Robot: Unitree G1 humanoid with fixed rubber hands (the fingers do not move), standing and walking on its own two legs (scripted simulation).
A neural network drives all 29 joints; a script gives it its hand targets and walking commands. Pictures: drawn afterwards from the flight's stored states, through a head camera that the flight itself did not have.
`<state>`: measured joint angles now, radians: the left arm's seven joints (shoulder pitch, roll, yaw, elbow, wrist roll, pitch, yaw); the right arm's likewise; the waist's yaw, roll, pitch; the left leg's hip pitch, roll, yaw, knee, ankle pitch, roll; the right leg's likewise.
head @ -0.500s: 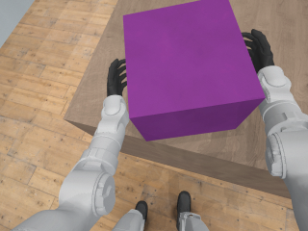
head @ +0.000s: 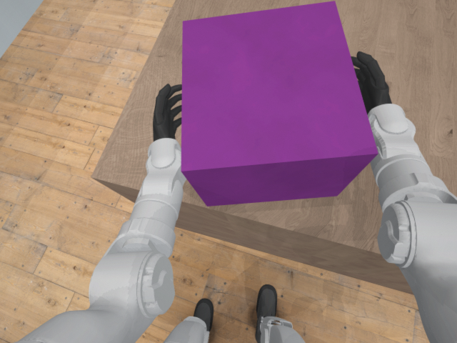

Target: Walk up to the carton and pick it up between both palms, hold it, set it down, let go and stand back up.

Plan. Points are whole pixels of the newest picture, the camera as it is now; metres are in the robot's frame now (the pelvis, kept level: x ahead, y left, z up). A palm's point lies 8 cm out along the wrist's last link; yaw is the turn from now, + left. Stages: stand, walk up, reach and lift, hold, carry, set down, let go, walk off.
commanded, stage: reach and lift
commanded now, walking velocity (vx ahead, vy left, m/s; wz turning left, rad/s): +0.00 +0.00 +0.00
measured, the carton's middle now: (264, 113) +0.50 +0.02 -0.01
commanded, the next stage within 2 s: none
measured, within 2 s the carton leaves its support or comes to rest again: neither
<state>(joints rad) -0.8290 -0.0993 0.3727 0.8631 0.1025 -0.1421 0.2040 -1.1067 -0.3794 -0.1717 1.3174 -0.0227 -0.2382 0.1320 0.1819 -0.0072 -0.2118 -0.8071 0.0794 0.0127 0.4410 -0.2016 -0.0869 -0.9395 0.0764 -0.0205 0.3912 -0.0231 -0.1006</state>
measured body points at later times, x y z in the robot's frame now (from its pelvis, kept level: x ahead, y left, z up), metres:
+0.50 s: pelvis +0.01 +0.01 +0.01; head +0.18 -0.01 +0.42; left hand +0.44 +0.19 +0.01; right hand +0.53 -0.15 +0.02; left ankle -0.03 +0.18 -0.72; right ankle +0.06 -0.05 -0.72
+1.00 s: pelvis +0.02 +0.00 +0.01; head +0.19 -0.01 +0.43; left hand +0.43 +0.19 +0.01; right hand +0.53 -0.15 +0.02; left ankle -0.03 +0.18 -0.72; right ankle +0.06 -0.05 -0.72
